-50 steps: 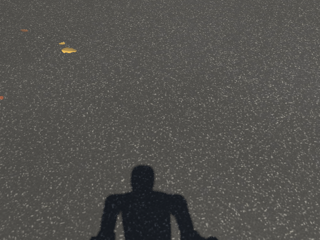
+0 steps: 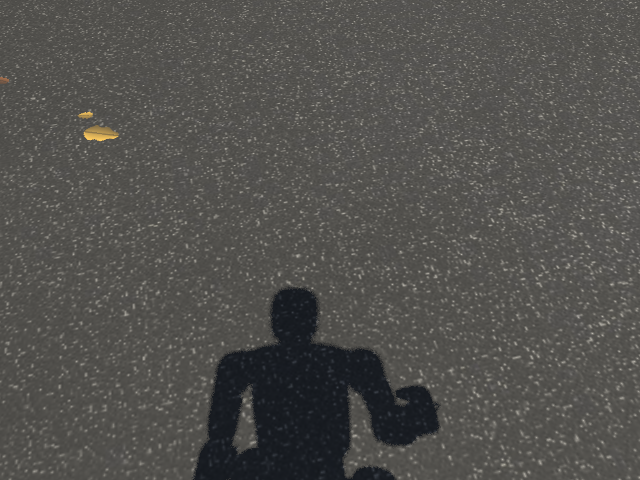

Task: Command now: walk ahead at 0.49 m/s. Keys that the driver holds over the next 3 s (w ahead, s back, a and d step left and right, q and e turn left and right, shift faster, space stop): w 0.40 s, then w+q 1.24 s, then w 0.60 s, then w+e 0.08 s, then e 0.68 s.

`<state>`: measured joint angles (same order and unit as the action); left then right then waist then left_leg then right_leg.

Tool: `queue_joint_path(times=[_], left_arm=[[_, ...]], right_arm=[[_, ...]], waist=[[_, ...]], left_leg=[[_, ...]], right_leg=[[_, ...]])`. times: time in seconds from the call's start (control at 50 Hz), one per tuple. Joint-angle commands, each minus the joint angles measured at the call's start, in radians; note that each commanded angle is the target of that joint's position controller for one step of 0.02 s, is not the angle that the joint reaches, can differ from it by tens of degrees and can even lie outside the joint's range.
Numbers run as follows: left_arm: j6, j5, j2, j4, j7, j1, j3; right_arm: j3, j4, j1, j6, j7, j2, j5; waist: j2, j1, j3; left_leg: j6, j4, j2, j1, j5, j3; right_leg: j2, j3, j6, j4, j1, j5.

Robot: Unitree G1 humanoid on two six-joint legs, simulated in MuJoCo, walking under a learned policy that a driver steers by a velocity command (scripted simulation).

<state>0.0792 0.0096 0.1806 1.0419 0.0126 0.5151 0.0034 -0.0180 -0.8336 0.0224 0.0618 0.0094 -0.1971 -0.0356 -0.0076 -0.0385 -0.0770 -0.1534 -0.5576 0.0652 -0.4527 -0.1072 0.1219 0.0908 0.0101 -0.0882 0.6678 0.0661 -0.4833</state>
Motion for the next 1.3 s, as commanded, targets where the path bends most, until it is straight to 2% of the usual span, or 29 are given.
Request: queue_joint_path(times=[0.02, 0.04, 0.06, 0.1, 0.14, 0.18, 0.32, 0.42, 0.48, 0.52, 0.54, 0.56, 0.58, 0.6, 0.62, 0.64, 0.7, 0.86, 0.96, 1.02, 1.06, 1.08, 1.1, 1.12, 1.14, 1.16, 1.2, 1.24, 1.3], left_arm=[[0.006, 0.006, 0.129, -0.074, -0.006, 0.043, 0.030], [0.010, 0.010, 0.152, -0.111, -0.010, -0.056, 0.038], [0.013, 0.014, 0.148, -0.119, -0.014, -0.110, 0.039], [-0.008, 0.026, 0.104, -0.111, -0.024, -0.096, 0.035], [-0.025, 0.028, 0.067, -0.109, -0.034, -0.095, 0.030], [-0.035, 0.029, 0.071, -0.133, -0.039, -0.167, 0.031], [-0.039, 0.012, 0.073, -0.221, -0.044, -0.467, 0.025], [-0.032, 0.012, 0.077, -0.264, -0.042, -0.607, 0.020], [-0.015, 0.009, 0.094, -0.278, -0.039, -0.590, 0.026], [0.001, 0.009, 0.126, -0.217, -0.025, -0.391, 0.044], [0.014, 0.023, 0.166, -0.165, -0.012, -0.215, 0.062], [0.021, 0.055, 0.264, -0.150, 0.004, -0.057, 0.088], [0.008, 0.052, 0.305, -0.152, -0.008, -0.061, 0.100], [-0.001, 0.023, 0.218, -0.162, -0.015, -0.136, 0.086], [0.003, 0.015, 0.159, -0.173, -0.017, -0.230, 0.070], [0.010, 0.016, 0.123, -0.175, -0.019, -0.275, 0.062], [0.029, 0.007, 0.075, -0.138, -0.008, -0.240, 0.048], [0.046, 0.008, 0.101, -0.088, -0.001, -0.124, 0.050], [0.034, 0.011, 0.144, -0.060, 0.015, -0.044, 0.057], [0.016, 0.014, 0.169, -0.052, 0.024, -0.040, 0.064], [-0.002, 0.017, 0.200, -0.056, 0.027, -0.052, 0.074], [-0.012, 0.014, 0.213, -0.065, 0.023, -0.062, 0.078], [-0.014, 0.012, 0.206, -0.092, 0.018, -0.075, 0.076], [-0.007, 0.003, 0.082, -0.167, -0.007, -0.050, 0.053], [0.008, 0.005, 0.172, -0.210, -0.013, -0.189, 0.071], [0.023, -0.004, 0.162, -0.239, -0.016, -0.264, 0.067], [0.025, 0.007, 0.154, -0.216, -0.011, -0.235, 0.066], [-0.015, 0.037, 0.138, -0.212, -0.015, -0.196, 0.065], [-0.047, 0.040, 0.122, -0.245, -0.025, -0.257, 0.062]], right_arm=[[-0.077, -0.085, 0.394, -0.007, -0.002, -0.224, 0.024], [-0.062, -0.066, 0.277, -0.004, 0.001, -0.167, 0.035], [-0.050, -0.065, 0.233, 0.005, 0.006, -0.114, 0.032], [-0.031, -0.097, 0.247, 0.025, 0.001, -0.064, 0.024], [-0.029, -0.131, 0.300, 0.044, -0.002, -0.072, 0.026], [-0.033, -0.152, 0.339, 0.051, -0.001, -0.099, 0.029], [-0.020, -0.195, 0.486, 0.045, -0.006, -0.101, 0.031], [-0.013, -0.227, 0.569, 0.038, -0.021, -0.101, 0.015], [-0.020, -0.230, 0.540, 0.033, -0.031, -0.128, 0.007], [-0.025, -0.222, 0.489, 0.033, -0.028, -0.149, 0.012], [-0.023, -0.213, 0.465, 0.035, -0.023, -0.143, 0.024], [-0.006, -0.168, 0.474, 0.040, -0.016, -0.079, 0.050], [-0.002, -0.174, 0.589, 0.030, -0.024, -0.027, 0.069], [-0.032, -0.178, 0.510, 0.019, -0.029, -0.130, 0.038], [-0.036, -0.155, 0.438, 0.019, -0.022, -0.112, 0.034], [-0.034, -0.148, 0.403, 0.014, -0.016, -0.084, 0.029], [-0.040, -0.135, 0.398, -0.024, 0.009, -0.043, 0.006], [-0.032, -0.013, 0.115, -0.042, 0.040, -0.030, 0.009], [-0.021, 0.052, -0.038, -0.040, 0.051, -0.039, 0.003], [-0.031, 0.059, -0.025, -0.040, 0.047, -0.060, -0.002], [-0.048, 0.027, 0.099, -0.039, 0.039, -0.088, -0.004], [-0.063, -0.010, 0.220, -0.031, 0.033, -0.112, -0.008], [-0.094, -0.050, 0.373, -0.024, 0.019, -0.187, -0.021], [-0.119, -0.032, 0.354, -0.028, 0.005, -0.298, -0.015], [-0.120, -0.025, 0.402, -0.042, 0.002, -0.301, 0.012], [-0.112, -0.037, 0.344, -0.045, -0.007, -0.271, 0.018], [-0.092, -0.023, 0.245, -0.031, -0.011, -0.188, 0.027], [-0.077, -0.016, 0.220, -0.010, -0.012, -0.154, 0.038], [-0.083, -0.028, 0.278, 0.009, -0.008, -0.190, 0.040]], waist=[[-0.073, 0.139, 0.273], [-0.043, 0.090, 0.107], [0.008, 0.072, 0.032], [0.016, 0.010, 0.010], [-0.001, -0.005, 0.013], [-0.017, -0.002, -0.008], [-0.042, 0.082, -0.030], [-0.057, 0.126, -0.040], [-0.065, 0.086, -0.032], [-0.066, -0.004, 0.062], [-0.040, -0.079, 0.160], [0.079, -0.114, 0.311], [0.226, -0.058, 0.413], [0.071, -0.039, 0.292], [0.048, -0.006, 0.150], [0.039, 0.015, 0.087], [0.082, 0.063, 0.047], [0.074, 0.049, -0.022], [0.073, 0.009, -0.041], [0.090, 0.031, -0.011], [0.110, 0.083, 0.065], [0.093, 0.134, 0.135], [0.012, 0.202, 0.227], [-0.229, 0.124, 0.292], [-0.087, 0.176, 0.317], [-0.045, 0.144, 0.169], [0.050, 0.054, 0.066], [0.034, 0.008, 0.083], [0.011, 0.011, 0.068]], left_leg=[[-0.243, 0.287, -0.438, 0.686, -0.336, -0.844], [-0.207, 0.346, -0.411, 0.526, -0.407, -0.691], [-0.175, 0.387, -0.369, 0.398, -0.313, -0.599], [-0.114, 0.415, -0.293, 0.263, -0.114, -0.441], [-0.103, 0.431, -0.267, 0.232, 0.009, -0.355], [-0.093, 0.458, -0.247, 0.229, 0.034, -0.296], [-0.017, 0.449, -0.204, 0.373, 0.248, -0.202], [-0.036, 0.379, -0.244, 0.545, 0.392, -0.213], [-0.049, 0.287, -0.277, 0.597, 0.558, -0.241], [-0.020, 0.091, -0.246, 0.545, 0.746, -0.225], [0.000, -0.100, -0.205, 0.414, 0.628, -0.198], [0.030, -0.412, -0.122, 0.148, 0.244, -0.151], [0.048, -0.681, 0.010, -0.101, -0.437, -0.117], [0.036, -0.734, -0.059, -0.155, -0.350, -0.189], [0.038, -0.702, -0.093, -0.158, -0.258, -0.191], [0.042, -0.666, -0.124, -0.134, -0.206, -0.185], [0.063, -0.629, -0.147, -0.079, -0.159, -0.165], [0.083, -0.364, -0.156, -0.223, 0.106, -0.093], [0.049, -0.140, -0.129, -0.180, 0.088, -0.009], [0.000, -0.087, -0.069, -0.094, -0.049, 0.039], [-0.044, -0.057, 0.004, 0.052, -0.151, 0.062], [-0.072, 0.011, 0.035, 0.212, -0.143, 0.051], [-0.123, 0.083, -0.062, 0.455, -0.206, -0.119], [-0.270, 0.145, -0.373, 0.759, -0.216, -0.645], [-0.294, 0.279, -0.410, 0.760, -0.217, -0.856], [-0.255, 0.300, -0.390, 0.657, -0.142, -0.687], [-0.175, 0.323, -0.296, 0.429, 0.103, -0.507], [-0.154, 0.336, -0.233, 0.340, 0.228, -0.418], [-0.139, 0.353, -0.186, 0.299, 0.269, -0.376]], right_leg=[[-0.023, -0.085, -0.021, 0.762, -0.666, 0.021], [-0.085, -0.082, -0.029, 0.707, -0.705, 0.132], [-0.113, -0.073, -0.029, 0.651, -0.670, 0.179], [-0.156, -0.073, -0.008, 0.557, -0.563, 0.205], [-0.169, -0.051, 0.013, 0.501, -0.541, 0.217], [-0.191, -0.026, 0.030, 0.437, -0.602, 0.276], [-0.185, 0.044, 0.066, 0.116, -0.725, 0.509], [-0.143, 0.064, 0.048, -0.026, -0.743, 0.469], [-0.113, 0.052, 0.019, -0.098, -0.672, 0.359], [-0.054, 0.068, -0.014, -0.184, -0.392, 0.323], [-0.098, 0.027, -0.043, -0.221, -0.129, 0.377], [-0.367, -0.269, -0.105, -0.235, 0.172, 0.271], [-0.573, -0.628, -0.205, -0.328, 0.300, 0.277], [-0.513, -0.579, -0.175, -0.368, 0.170, 0.187], [-0.475, -0.426, -0.142, -0.417, 0.012, 0.209], [-0.429, -0.316, -0.110, -0.457, -0.092, 0.269], [-0.361, -0.124, -0.060, -0.501, -0.212, 0.421], [-0.312, 0.123, -0.039, -0.523, -0.186, 0.634], [-0.357, 0.189, -0.036, -0.494, -0.049, 0.735], [-0.373, 0.239, -0.030, -0.365, 0.036, 1.045], [-0.375, 0.260, -0.028, -0.140, 0.054, 1.239], [-0.369, 0.270, -0.016, 0.056, -0.004, 1.175], [-0.343, 0.272, 0.018, 0.347, -0.201, 0.906], [-0.144, 0.236, 0.081, 0.715, -0.673, -0.034], [-0.088, 0.007, 0.083, 0.803, -0.807, -0.045], [-0.155, -0.029, 0.071, 0.748, -0.872, 0.077], [-0.210, -0.030, 0.076, 0.577, -0.744, 0.171], [-0.219, -0.035, 0.103, 0.502, -0.640, 0.171], [-0.212, -0.012, 0.132, 0.404, -0.663, 0.235]])
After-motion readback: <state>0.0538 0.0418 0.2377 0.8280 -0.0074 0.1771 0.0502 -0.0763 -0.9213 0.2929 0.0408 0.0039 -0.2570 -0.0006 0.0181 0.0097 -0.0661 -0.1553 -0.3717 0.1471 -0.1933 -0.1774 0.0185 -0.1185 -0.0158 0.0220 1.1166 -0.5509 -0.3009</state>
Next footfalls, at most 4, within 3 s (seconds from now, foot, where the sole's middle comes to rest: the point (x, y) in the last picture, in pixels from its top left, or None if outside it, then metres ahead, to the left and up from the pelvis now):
0.54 right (406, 471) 0.47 -0.12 -0.75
1.10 left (296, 363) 0.69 0.12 -0.75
1.66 right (286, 232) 1.06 0.16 -0.75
2.14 left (165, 231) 1.05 0.48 -0.75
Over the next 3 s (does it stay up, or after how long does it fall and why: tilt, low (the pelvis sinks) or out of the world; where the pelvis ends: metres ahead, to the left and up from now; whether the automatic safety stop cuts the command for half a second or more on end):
stays up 1.19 0.50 0.02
